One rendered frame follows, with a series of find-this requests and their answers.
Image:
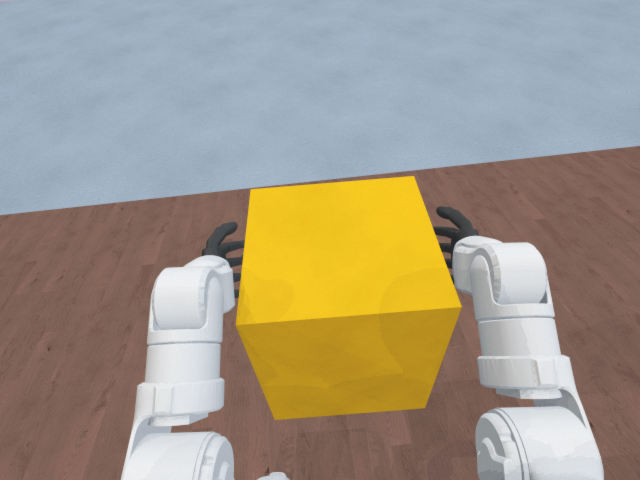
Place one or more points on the left robot forearm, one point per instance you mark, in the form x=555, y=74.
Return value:
x=182, y=378

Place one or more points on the right robot hand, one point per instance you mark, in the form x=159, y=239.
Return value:
x=460, y=221

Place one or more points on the left robot upper arm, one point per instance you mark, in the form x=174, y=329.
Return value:
x=182, y=456

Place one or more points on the carton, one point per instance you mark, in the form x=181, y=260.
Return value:
x=346, y=304

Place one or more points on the left robot hand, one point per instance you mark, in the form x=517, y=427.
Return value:
x=214, y=247

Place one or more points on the right robot forearm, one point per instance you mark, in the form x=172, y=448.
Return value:
x=521, y=355

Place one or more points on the right robot upper arm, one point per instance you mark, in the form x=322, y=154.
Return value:
x=535, y=443

